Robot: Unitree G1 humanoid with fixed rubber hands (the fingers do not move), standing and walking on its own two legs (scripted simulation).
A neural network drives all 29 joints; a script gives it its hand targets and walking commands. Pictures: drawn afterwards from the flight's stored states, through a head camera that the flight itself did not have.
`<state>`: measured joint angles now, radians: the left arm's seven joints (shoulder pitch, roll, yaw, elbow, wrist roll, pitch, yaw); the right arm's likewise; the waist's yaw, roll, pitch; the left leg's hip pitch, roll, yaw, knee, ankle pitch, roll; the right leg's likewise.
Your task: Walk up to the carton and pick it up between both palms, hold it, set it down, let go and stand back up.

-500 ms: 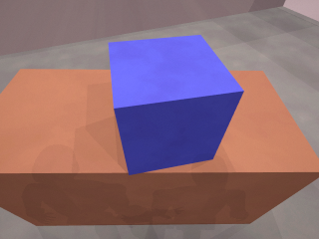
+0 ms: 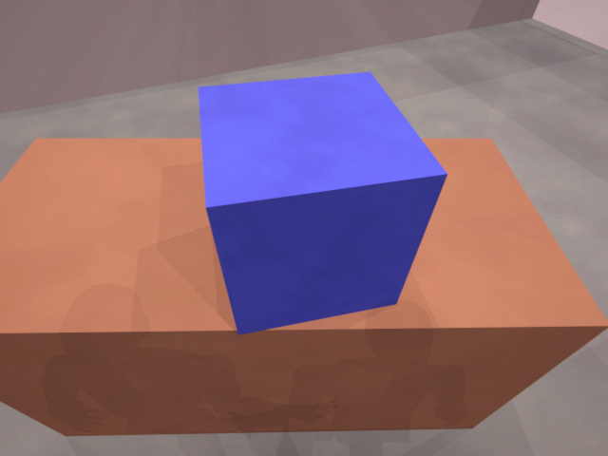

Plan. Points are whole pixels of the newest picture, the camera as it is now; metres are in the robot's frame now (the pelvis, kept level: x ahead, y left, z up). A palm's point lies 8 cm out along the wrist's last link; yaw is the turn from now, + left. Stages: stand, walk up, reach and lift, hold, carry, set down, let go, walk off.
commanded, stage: walk up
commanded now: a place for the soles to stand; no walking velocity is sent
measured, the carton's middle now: (304, 203) +0.49 +0.01 +0.05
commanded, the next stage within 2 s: reach and lift in 0.88 s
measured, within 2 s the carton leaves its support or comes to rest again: neither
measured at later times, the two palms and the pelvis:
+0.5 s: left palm out of the picture +0.06 +0.31 -0.11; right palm out of the picture +0.08 -0.29 -0.11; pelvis +0.00 +0.00 +0.00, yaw +0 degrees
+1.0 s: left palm out of the picture +0.07 +0.31 -0.11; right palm out of the picture +0.10 -0.29 -0.12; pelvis +0.00 +0.00 +0.00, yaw +0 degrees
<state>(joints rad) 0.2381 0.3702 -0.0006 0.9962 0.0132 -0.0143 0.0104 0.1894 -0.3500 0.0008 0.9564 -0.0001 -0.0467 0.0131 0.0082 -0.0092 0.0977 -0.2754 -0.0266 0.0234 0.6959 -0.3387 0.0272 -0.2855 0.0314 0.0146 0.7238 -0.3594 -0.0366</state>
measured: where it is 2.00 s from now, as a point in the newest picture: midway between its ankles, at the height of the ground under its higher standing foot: outside the picture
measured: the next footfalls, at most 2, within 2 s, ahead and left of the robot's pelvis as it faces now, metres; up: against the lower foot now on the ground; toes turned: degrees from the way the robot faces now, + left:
none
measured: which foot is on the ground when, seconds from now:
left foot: down 0.00-1.00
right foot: down 0.00-1.00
